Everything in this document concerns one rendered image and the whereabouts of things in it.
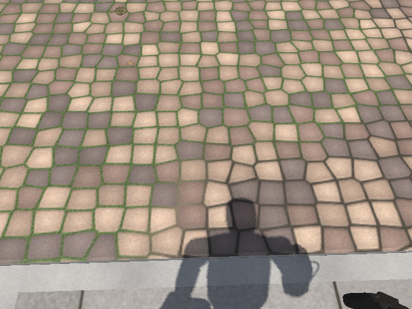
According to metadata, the right robot hand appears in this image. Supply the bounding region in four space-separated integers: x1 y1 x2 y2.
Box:
342 292 409 309

